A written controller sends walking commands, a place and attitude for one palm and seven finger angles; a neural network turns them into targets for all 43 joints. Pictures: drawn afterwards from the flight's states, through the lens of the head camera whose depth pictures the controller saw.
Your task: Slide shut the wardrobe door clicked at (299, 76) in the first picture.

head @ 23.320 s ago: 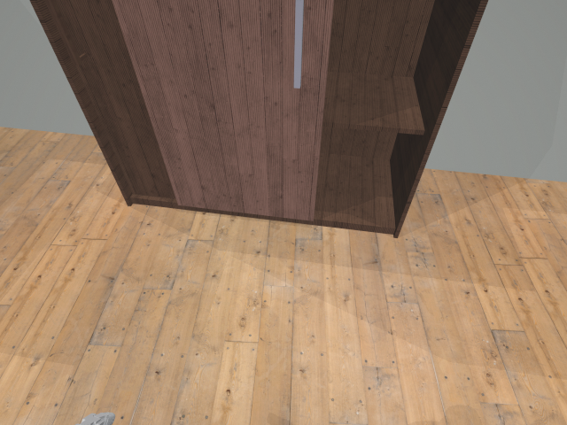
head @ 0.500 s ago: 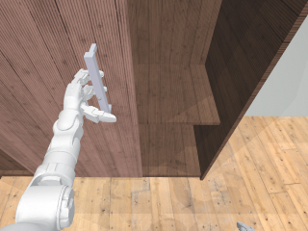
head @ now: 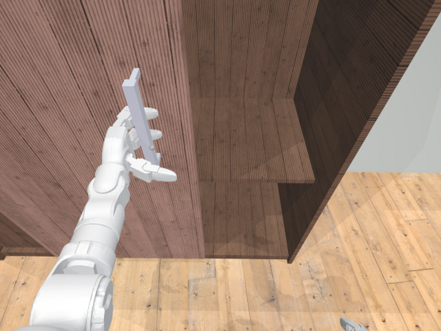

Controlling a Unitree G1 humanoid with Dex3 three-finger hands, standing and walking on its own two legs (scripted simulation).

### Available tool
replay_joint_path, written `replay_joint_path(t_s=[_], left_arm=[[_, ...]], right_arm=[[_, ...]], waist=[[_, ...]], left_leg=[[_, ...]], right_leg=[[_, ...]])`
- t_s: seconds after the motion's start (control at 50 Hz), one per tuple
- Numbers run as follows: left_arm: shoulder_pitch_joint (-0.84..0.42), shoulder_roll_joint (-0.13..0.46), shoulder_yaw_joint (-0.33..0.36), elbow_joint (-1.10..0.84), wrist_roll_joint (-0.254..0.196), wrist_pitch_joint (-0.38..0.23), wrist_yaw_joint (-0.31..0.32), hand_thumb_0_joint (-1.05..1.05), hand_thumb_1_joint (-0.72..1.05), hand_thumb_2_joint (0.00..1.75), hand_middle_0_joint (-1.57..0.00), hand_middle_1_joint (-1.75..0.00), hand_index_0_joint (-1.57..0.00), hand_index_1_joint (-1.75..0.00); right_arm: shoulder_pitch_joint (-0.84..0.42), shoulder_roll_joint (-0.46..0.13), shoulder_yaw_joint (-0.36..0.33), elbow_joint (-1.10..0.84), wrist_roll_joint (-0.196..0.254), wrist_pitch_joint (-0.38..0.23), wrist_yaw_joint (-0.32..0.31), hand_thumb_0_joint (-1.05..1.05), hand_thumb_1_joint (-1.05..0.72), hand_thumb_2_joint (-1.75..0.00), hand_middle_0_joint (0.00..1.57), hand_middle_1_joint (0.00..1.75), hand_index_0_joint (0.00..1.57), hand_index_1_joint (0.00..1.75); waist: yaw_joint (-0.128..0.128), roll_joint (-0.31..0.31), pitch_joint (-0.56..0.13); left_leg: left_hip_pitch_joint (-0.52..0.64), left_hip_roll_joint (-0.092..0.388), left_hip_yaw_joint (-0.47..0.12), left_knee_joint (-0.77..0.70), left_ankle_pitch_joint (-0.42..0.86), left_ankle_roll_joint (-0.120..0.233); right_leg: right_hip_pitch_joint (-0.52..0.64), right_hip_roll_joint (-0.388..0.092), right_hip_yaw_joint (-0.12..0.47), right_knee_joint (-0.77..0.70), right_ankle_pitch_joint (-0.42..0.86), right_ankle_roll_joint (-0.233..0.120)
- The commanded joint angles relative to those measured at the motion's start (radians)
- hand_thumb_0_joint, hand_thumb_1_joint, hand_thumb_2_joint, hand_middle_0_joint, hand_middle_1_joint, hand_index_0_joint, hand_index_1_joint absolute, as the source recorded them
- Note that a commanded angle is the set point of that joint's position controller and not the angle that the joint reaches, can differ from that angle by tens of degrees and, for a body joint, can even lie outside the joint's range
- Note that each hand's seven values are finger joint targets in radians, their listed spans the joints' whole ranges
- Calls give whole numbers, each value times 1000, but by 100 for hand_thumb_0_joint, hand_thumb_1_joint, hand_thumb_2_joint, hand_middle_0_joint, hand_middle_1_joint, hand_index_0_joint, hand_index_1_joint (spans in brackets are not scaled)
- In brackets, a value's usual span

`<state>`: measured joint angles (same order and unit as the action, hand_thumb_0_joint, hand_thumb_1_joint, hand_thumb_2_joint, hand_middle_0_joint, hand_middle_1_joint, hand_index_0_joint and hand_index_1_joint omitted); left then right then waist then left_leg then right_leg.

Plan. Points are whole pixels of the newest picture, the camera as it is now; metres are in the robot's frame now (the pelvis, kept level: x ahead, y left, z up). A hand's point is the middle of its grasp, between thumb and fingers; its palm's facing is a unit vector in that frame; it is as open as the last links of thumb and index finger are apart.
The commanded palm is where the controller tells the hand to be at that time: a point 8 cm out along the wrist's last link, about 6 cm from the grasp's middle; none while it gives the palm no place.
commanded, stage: slide the fingers in behind the handle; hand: left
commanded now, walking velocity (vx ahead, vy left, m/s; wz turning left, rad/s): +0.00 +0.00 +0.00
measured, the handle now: (146, 129) +0.49 +0.16 +0.10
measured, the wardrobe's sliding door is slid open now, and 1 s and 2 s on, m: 0.38 0.38 0.38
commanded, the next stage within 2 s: grip the handle and tug to test in 0.44 s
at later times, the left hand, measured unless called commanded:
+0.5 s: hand (155, 144) +0.43 +0.13 +0.10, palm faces +0.01 -1.00 -0.02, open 14.0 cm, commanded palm +0.41 +0.18 +0.10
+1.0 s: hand (153, 144) +0.43 +0.13 +0.10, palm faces +0.01 -1.00 -0.01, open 9.1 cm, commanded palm +0.41 +0.19 +0.10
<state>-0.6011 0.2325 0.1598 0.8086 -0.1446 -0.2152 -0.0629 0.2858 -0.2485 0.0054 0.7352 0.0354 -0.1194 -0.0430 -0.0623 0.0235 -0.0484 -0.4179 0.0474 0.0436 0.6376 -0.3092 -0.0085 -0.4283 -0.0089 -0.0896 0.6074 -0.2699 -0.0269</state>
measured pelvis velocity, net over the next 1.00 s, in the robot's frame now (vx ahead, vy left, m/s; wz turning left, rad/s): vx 0.00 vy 0.00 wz -0.01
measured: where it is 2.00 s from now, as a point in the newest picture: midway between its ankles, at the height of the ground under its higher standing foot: outside the picture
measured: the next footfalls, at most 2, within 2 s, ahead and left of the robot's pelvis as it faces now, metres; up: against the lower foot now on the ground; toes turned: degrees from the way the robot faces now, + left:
none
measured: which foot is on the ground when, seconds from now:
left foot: down 0.00-1.00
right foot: down 0.00-1.00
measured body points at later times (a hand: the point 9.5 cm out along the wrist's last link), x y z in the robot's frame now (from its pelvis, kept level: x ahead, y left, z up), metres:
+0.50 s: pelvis +0.00 +0.00 +0.00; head +0.03 +0.00 +0.45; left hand +0.43 +0.18 +0.11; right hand +0.07 -0.26 -0.12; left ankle +0.01 +0.12 -0.73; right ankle +0.02 -0.10 -0.73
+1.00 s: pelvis +0.00 +0.00 +0.00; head +0.03 +0.00 +0.45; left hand +0.43 +0.19 +0.11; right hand +0.09 -0.26 -0.12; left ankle +0.01 +0.12 -0.73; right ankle +0.02 -0.10 -0.73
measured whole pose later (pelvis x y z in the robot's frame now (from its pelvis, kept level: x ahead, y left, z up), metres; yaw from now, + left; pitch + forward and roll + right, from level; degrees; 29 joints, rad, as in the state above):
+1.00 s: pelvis +0.00 +0.00 +0.00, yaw -1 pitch +6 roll -1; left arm -0.63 0.23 0.18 0.85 -0.13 -0.24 -0.06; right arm 0.29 -0.24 0.01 0.74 0.03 -0.12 -0.04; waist -0.07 0.02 -0.05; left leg -0.43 0.05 0.05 0.64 -0.31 0.00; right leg -0.44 -0.01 -0.08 0.61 -0.27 -0.02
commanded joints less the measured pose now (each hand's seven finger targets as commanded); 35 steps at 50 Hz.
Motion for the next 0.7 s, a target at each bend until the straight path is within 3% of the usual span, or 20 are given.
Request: replay_joint_path(t_s=[0.0,0.02,0.04,0.06,0.12,0.16,0.2,0.26,0.32,0.36,0.44,0.46,0.5,0.52,0.54,0.56,0.58,0.6,0.64,0.68], left_arm=[[-464,135,19,-212,3,-81,8,0,-50,30,-30,-120,-30,-120],[-496,120,1,-221,5,-87,9,0,-50,30,-30,-120,-30,-120],[-478,123,8,-204,6,-89,9,0,-50,30,-30,-120,-30,-120],[-490,163,33,-201,13,-93,12,0,-50,30,-30,-120,-30,-120],[-534,134,5,-183,6,-98,1,0,-50,30,-30,-120,-30,-120],[-491,204,67,-150,5,-97,2,0,-50,30,-30,-120,-30,-120],[-540,168,34,-165,1,-102,-6,0,-50,30,-30,-120,-30,-120],[-517,173,45,-139,-1,-106,-6,0,-50,30,-30,-120,-30,-120],[-538,150,28,-142,-1,-108,-4,0,-50,30,-30,-120,-30,-120],[-525,183,55,-133,7,-108,3,0,-50,30,-30,-120,-30,-120],[-501,138,27,-170,9,-115,8,0,-50,30,-30,-120,-30,-120],[-482,166,48,-153,12,-110,9,0,-50,30,-30,-120,-30,-120],[-499,170,49,-140,9,-105,7,0,-50,30,-30,-120,-30,-120],[-515,163,40,-143,10,-105,7,0,-50,30,-30,-120,-30,-120],[-539,146,23,-158,9,-107,7,0,-45,32,-30,-121,-30,-121],[-532,185,59,-167,14,-109,12,0,-41,34,-31,-121,-31,-121],[-514,173,50,-167,11,-108,11,0,-36,36,-32,-122,-32,-122],[-505,191,68,-157,13,-107,13,0,-31,38,-32,-123,-32,-123],[-510,165,48,-143,9,-103,8,0,-22,42,-33,-124,-33,-124],[-499,173,52,-161,12,-106,8,0,-13,46,-34,-125,-34,-125]], right_arm=[[-4,-130,-40,-109,4,-46,-5,0,-90,-90,20,30,20,30],[-4,-129,-40,-108,3,-48,-4,0,-90,-90,20,30,20,30],[-7,-129,-41,-109,3,-51,-4,0,-90,-90,20,30,20,30],[2,-138,-41,-103,-1,-48,-6,0,-90,-90,20,30,20,30],[-6,-131,-38,-102,4,-50,-7,0,-90,-90,20,30,20,30],[-3,-142,-38,-99,1,-46,-11,0,-90,-90,20,30,20,30],[-5,-132,-33,-102,4,-48,-10,0,-90,-90,20,30,20,30],[6,-137,-37,-99,1,-50,-10,0,-90,-90,20,30,20,30],[12,-134,-38,-96,3,-52,-7,0,-90,-90,20,30,20,30],[21,-141,-41,-93,-2,-51,-6,0,-90,-90,20,30,20,30],[25,-133,-45,-101,-2,-54,1,0,-90,-90,20,30,20,30],[27,-140,-46,-97,-3,-51,0,0,-90,-90,20,30,20,30],[26,-139,-44,-95,0,-47,-2,0,-90,-90,20,30,20,30],[22,-137,-43,-97,2,-46,-3,0,-90,-90,20,30,20,30],[23,-136,-43,-96,2,-48,-3,0,-90,-90,20,30,20,30],[28,-141,-46,-94,-3,-47,-3,0,-90,-90,20,30,20,30],[25,-136,-44,-98,0,-47,-2,0,-90,-90,20,30,20,30],[28,-137,-45,-95,-1,-46,-5,0,-90,-90,20,30,20,30],[29,-135,-42,-94,-1,-46,-4,0,-90,-90,20,30,20,30],[28,-138,-44,-99,-1,-43,-3,0,-90,-90,20,30,20,30]], waist=[[-13,-22,-290],[-25,-29,-289],[-16,-29,-288],[-16,-49,-301],[-30,-40,-280],[-8,-51,-295],[-22,-23,-290],[-15,-36,-309],[-26,-28,-306],[-17,-31,-320],[-15,-26,-352],[-11,-32,-334],[-22,-66,-305],[-25,-50,-290],[-30,-27,-296],[-13,-15,-318],[-15,-9,-330],[-14,-22,-326],[-22,-41,-309],[-13,-21,-331]], left_leg=[[105,-58,-35,-77,156,18],[109,-58,-36,-78,152,19],[106,-58,-34,-75,142,20],[97,-59,-37,-76,145,21],[89,-60,-36,-75,114,22],[70,-61,-35,-76,114,23],[76,-62,-36,-78,111,21],[77,-61,-38,-75,121,20],[84,-58,-39,-74,132,18],[84,-59,-41,-71,149,19],[110,-56,-37,-68,187,17],[95,-58,-35,-66,185,19],[70,-56,-34,-73,155,21],[70,-56,-32,-76,142,21],[84,-57,-33,-76,144,21],[91,-59,-35,-74,160,20],[96,-58,-34,-74,166,19],[94,-56,-34,-72,172,19],[84,-56,-33,-73,170,20],[93,-57,-34,-73,184,19]], right_leg=[[126,34,59,-78,223,9],[119,34,58,-79,222,12],[114,35,61,-79,212,12],[130,35,63,-77,212,11],[112,33,67,-84,188,14],[138,33,73,-84,183,13],[127,30,70,-82,186,12],[129,35,67,-77,189,11],[114,34,62,-72,204,12],[123,36,62,-68,214,10],[130,38,58,-60,256,10],[132,40,61,-63,254,9],[132,38,62,-70,233,14],[121,37,63,-74,220,14],[111,38,62,-74,220,12],[124,39,63,-70,226,8],[131,37,63,-70,233,9],[132,38,61,-67,241,9],[129,38,59,-69,244,11],[139,38,61,-65,255,9]])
